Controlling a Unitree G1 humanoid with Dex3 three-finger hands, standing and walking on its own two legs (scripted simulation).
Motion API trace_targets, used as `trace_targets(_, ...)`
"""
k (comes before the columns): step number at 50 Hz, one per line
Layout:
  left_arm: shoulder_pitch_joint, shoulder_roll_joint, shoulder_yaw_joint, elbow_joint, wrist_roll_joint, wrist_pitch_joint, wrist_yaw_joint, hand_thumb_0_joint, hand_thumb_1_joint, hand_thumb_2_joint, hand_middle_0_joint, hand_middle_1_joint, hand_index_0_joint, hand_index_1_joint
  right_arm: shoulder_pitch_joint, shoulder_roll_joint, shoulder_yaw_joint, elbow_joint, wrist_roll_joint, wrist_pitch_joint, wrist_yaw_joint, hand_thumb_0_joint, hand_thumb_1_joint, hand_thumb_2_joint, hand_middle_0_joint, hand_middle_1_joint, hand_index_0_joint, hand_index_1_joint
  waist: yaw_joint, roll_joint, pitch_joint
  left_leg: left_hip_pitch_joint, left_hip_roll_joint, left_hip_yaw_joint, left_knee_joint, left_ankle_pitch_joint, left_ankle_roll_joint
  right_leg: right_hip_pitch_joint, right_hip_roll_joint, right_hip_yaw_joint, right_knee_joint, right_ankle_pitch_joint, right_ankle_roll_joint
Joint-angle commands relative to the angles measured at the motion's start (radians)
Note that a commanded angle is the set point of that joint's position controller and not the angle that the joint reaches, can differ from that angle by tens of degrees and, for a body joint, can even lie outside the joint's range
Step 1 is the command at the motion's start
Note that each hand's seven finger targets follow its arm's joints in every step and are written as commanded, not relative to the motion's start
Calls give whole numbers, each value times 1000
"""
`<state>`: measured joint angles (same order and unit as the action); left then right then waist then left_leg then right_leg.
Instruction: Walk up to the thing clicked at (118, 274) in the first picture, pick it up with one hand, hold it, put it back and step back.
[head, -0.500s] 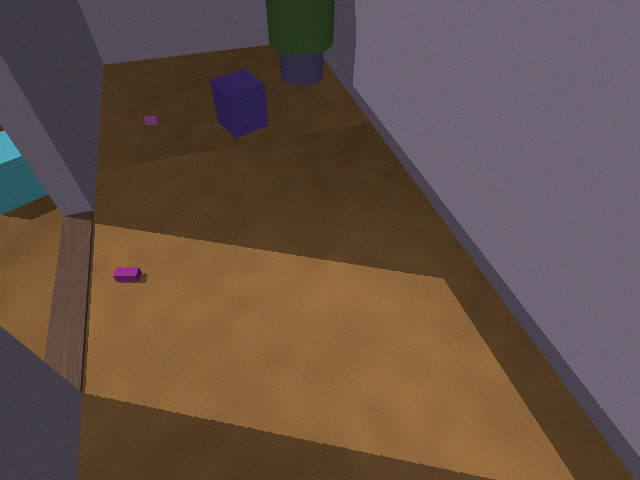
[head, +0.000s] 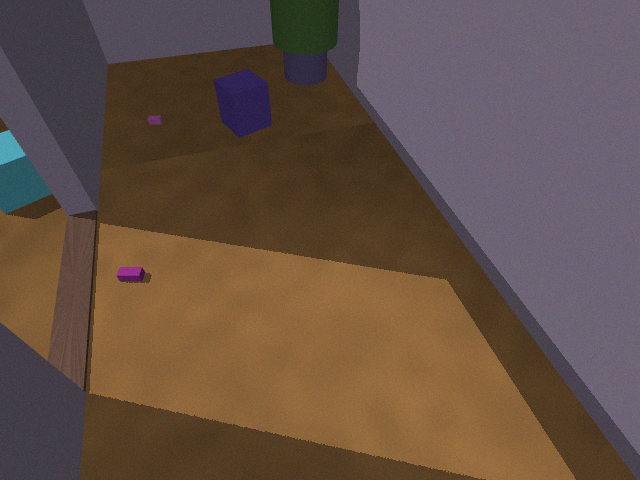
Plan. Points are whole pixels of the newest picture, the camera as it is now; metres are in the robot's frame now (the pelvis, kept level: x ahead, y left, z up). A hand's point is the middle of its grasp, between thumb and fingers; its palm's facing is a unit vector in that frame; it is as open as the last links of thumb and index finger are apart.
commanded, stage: stand
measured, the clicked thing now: (131, 274) +0.95 +0.73 -0.76
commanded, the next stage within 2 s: walk up in 0.62 s
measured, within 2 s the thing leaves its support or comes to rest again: neither
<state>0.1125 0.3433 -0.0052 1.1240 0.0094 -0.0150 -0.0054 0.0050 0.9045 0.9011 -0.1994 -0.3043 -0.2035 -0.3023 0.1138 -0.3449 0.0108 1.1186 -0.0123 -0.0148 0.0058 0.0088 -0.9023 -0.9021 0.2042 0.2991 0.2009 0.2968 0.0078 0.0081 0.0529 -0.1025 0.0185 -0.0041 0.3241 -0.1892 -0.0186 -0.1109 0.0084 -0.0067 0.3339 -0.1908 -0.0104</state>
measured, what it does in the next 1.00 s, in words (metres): lifts its right foot, turning right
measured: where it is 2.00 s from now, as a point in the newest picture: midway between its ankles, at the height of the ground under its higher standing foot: outside the picture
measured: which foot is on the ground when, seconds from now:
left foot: down 0.00-1.00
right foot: down 0.00-0.88, up 0.90-1.00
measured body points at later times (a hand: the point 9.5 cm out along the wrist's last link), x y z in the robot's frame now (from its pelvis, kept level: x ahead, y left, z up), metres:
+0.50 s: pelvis +0.00 +0.00 +0.00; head +0.02 +0.00 +0.45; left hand +0.08 +0.30 -0.13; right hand +0.08 -0.30 -0.13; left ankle -0.01 +0.13 -0.75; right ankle +0.00 -0.11 -0.75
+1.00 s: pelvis -0.02 +0.08 -0.01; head +0.04 +0.09 +0.44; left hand +0.19 +0.34 -0.13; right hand -0.02 -0.26 -0.09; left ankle +0.03 +0.17 -0.75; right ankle -0.05 -0.07 -0.69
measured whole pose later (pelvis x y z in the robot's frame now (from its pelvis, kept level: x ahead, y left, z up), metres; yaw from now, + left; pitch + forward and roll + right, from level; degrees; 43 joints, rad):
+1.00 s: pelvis -0.02 +0.08 -0.01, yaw -26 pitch -2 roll -2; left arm 0.24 0.41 0.08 0.80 0.04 0.05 -0.01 0.01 0.90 0.90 -0.20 -0.30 -0.20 -0.30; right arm 0.09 -0.37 -0.09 0.81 -0.04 0.04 0.03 0.01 -0.90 -0.90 0.20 0.30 0.20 0.30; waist 0.02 -0.03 0.14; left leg -0.21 0.00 0.00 0.49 -0.26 0.04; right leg -0.47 0.10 0.16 0.95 -0.41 0.02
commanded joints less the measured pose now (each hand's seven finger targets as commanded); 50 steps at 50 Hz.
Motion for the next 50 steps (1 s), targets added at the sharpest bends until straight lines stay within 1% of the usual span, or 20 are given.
trace_targets(1, -41, 218, 43, -66, 0, -23, 18, 0, 900, 900, -200, -300, -200, -300, -37, -206, -44, -60, 4, -16, -16, 0, -900, -900, 200, 300, 200, 300, -7, -17, -85, 22, 114, -80, -33, 158, 42, 4, -136, 96, -59, 177, -16)
trace_targets(30, -31, 214, 45, -61, 0, -21, 18, 0, 900, 900, -200, -300, -200, -300, -38, -208, -44, -64, 4, -15, -15, 0, -900, -900, 200, 300, 200, 300, -7, -6, -76, 21, 114, -80, -41, 170, 45, 23, -139, 91, -65, 197, -15)
trace_targets(31, 26, 279, 86, -156, 19, 3, 14, 0, 900, 900, -200, -300, -200, -300, -121, -339, -140, -151, -12, -4, 0, 0, -900, -900, 200, 300, 200, 300, -18, 32, -3, 62, 43, 49, 163, 39, 46, -155, -143, 277, 5, 377, -67)
trace_targets(32, 63, 287, 91, -172, 19, 2, 17, 0, 900, 900, -200, -300, -200, -300, -120, -297, -136, -186, -13, 4, 3, 0, -900, -900, 200, 300, 200, 300, -8, -9, -18, 1, 22, 6, 232, -17, 50, -140, -175, 359, 26, 429, -101)
trace_targets(33, 57, 312, 108, -196, 30, -1, 19, 0, 900, 900, -200, -300, -200, -300, -103, -258, -134, -205, 1, 10, 9, 0, -900, -900, 200, 300, 200, 300, -9, -116, -43, -138, -9, -3, 294, -137, 37, -46, -214, 455, 13, 422, -154)
trace_targets(34, 92, 325, 125, -230, 38, -3, 22, 0, 900, 900, -200, -300, -200, -300, -106, -234, -130, -229, -1, 17, 13, 0, -900, -900, 200, 300, 200, 300, 12, -209, -65, -263, -52, -45, 386, -353, 35, 45, -268, 579, -5, 456, -212)
trace_targets(35, 100, 330, 133, -260, 42, -3, 25, 0, 900, 900, -200, -300, -200, -300, -90, -211, -130, -242, -4, 24, 17, 0, -900, -900, 200, 300, 200, 300, 6, -228, -83, -327, -56, -114, 462, -405, 30, 90, -282, 640, -10, 422, -244)
trace_targets(36, 71, 314, 130, -295, 40, -4, 29, 0, 900, 900, -200, -300, -200, -300, -74, -213, -136, -245, -2, 30, 18, 0, -900, -900, 200, 300, 200, 300, -17, -221, -95, -324, -33, -150, 485, -377, 28, 77, -273, 635, -7, 390, -242)
trace_targets(37, 66, 282, 126, -327, 39, -2, 31, 0, 900, 900, -200, -300, -200, -300, -67, -221, -141, -254, 3, 33, 18, 0, -900, -900, 200, 300, 200, 300, -27, -190, -105, -316, -29, -150, 483, -336, 25, 61, -228, 599, 9, 385, -215)
trace_targets(39, 68, 262, 128, -370, 43, 5, 34, 0, 900, 900, -200, -300, -200, -300, -49, -219, -149, -284, -2, 37, 19, 0, -900, -900, 200, 300, 200, 300, -36, -167, -127, -253, -51, -109, 438, -267, 17, -13, -164, 547, 38, 413, -174)
trace_targets(41, 75, 263, 135, -407, 45, 10, 30, 0, 900, 900, -200, -300, -200, -300, -20, -201, -152, -317, -2, 36, 23, 0, -900, -900, 200, 300, 200, 300, -40, -152, -149, -127, -77, -91, 295, -238, 17, -99, -124, 534, 78, 439, -148)
trace_targets(42, 52, 258, 132, -427, 40, 15, 25, 0, 900, 900, -200, -300, -200, -300, 17, -195, -156, -323, -5, 34, 21, 0, -900, -900, 200, 300, 200, 300, -64, -129, -161, -7, -78, -76, 160, -160, 18, -171, -79, 487, 121, 397, -111)
trace_targets(43, 31, 224, 120, -456, 35, 18, 24, 0, 900, 900, -200, -300, -200, -300, 80, -221, -168, -324, -20, 29, 12, 0, -900, -900, 200, 300, 200, 300, -107, -60, -170, 157, -7, -138, -27, -81, 39, -318, -6, 406, 214, 255, -41)
trace_targets(44, 73, 137, 105, -471, 32, 22, 25, 0, 900, 900, -200, -300, -200, -300, 65, -296, -186, -347, -33, 26, 3, 0, -900, -900, 200, 300, 200, 300, -85, 206, -160, 250, 243, -392, -84, -17, 85, -492, 130, 264, 390, -182, 14)
trace_targets(45, 167, 200, 120, -448, 40, 32, 33, 0, 900, 900, -200, -300, -200, -300, -45, -355, -199, -410, -33, 30, 4, 0, -900, -900, 200, 300, 200, 300, -44, 271, -154, 98, 431, -505, -93, -48, 228, -477, 106, 201, 572, -388, 34)
trace_targets(46, 166, 267, 137, -423, 46, 42, 32, 0, 900, 900, -200, -300, -200, -300, -83, -336, -202, -424, -21, 31, 10, 0, -900, -900, 200, 300, 200, 300, -41, 185, -93, -60, 454, -465, -117, -91, 284, -410, 45, 173, 700, -372, 33)
trace_targets(47, 153, 279, 149, -419, 43, 48, 19, 0, 900, 900, -200, -300, -200, -300, -97, -294, -189, -432, -20, 27, 9, 0, -900, -900, 200, 300, 200, 300, -23, 103, -30, -118, 398, -384, -115, -87, 254, -388, 23, 168, 746, -307, 24)
trace_targets(48, 172, 259, 152, -411, 29, 52, 2, 0, 900, 900, -200, -300, -200, -300, -112, -264, -178, -431, -20, 21, 5, 0, -900, -900, 200, 300, 200, 300, 2, 103, 0, -127, 327, -280, -107, -105, 211, -393, 14, 167, 766, -225, 18)
trace_targets(49, 202, 254, 151, -399, 23, 55, -18, 0, 900, 900, -200, -300, -200, -300, -123, -254, -176, -443, -20, 14, 4, 0, -900, -900, 200, 300, 200, 300, 13, 137, -3, -104, 268, -206, -94, -114, 176, -391, 8, 149, 779, -161, 21)
trace_targets(50, 207, 247, 146, -407, 19, 51, -34, 0, 900, 900, -200, -300, -200, -300, -99, -245, -171, -444, -21, 8, 4, 0, -900, -900, 200, 300, 200, 300, 1, 155, 1, -87, 232, -151, -82, -93, 157, -409, 2, 121, 761, -121, 22)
